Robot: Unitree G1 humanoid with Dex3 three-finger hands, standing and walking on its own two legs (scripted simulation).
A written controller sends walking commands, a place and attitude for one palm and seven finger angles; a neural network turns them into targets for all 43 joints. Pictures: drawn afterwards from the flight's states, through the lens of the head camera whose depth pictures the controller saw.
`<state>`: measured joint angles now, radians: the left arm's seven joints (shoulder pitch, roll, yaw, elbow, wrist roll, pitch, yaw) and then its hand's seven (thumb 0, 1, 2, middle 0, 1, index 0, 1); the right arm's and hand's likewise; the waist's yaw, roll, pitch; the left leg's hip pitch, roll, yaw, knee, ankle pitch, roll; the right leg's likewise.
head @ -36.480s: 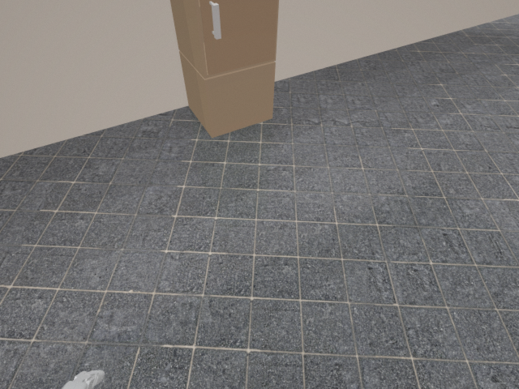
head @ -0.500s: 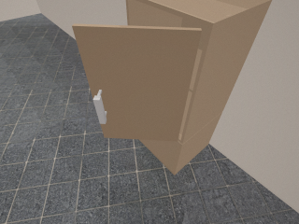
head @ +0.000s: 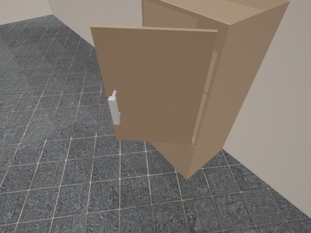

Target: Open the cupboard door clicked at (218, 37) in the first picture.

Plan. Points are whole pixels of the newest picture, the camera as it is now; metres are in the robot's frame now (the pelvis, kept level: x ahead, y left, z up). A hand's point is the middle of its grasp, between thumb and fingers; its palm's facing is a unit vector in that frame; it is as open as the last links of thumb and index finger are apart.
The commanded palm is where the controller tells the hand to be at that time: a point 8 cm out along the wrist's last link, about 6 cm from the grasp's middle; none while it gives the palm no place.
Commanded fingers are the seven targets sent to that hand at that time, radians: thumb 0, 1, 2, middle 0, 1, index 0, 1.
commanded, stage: look again from close up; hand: left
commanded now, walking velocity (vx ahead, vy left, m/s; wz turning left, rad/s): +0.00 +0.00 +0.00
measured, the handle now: (115, 107) +0.61 +0.21 -0.08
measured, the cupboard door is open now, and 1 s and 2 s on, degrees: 46 46 46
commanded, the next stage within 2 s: come to a stop and stand still in 0.56 s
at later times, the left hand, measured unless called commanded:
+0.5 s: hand out of the picture +0.08 +0.23 -0.16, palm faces -0.02 -0.96 -0.28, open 7.4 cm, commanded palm none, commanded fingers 0.00 0.90 0.90 -0.20 -0.30 -0.20 -0.30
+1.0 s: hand out of the picture +0.09 +0.23 -0.16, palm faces -0.01 -0.95 -0.31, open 7.4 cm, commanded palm none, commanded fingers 0.00 0.90 0.90 -0.20 -0.30 -0.20 -0.30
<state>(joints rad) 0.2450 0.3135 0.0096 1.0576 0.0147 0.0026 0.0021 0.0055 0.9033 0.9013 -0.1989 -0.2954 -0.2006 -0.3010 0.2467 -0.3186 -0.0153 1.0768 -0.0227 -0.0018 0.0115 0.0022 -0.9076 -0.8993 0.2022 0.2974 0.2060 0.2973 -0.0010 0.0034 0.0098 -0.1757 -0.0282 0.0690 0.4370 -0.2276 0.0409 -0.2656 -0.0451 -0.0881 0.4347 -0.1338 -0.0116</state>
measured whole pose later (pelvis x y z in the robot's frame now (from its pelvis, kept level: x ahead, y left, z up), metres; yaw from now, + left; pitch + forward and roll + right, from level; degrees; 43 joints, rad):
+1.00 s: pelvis +0.03 +0.00 +0.00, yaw +0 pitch -3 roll +0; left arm 0.24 0.29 0.00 0.99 0.01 -0.01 0.01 0.01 0.90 0.90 -0.20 -0.30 -0.20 -0.30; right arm 0.19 -0.30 -0.01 0.98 -0.02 -0.02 0.00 0.00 -0.91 -0.90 0.20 0.30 0.21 0.30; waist 0.00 0.01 0.02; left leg -0.14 -0.03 0.07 0.49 -0.30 0.04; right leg -0.25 -0.05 -0.08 0.51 -0.22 0.00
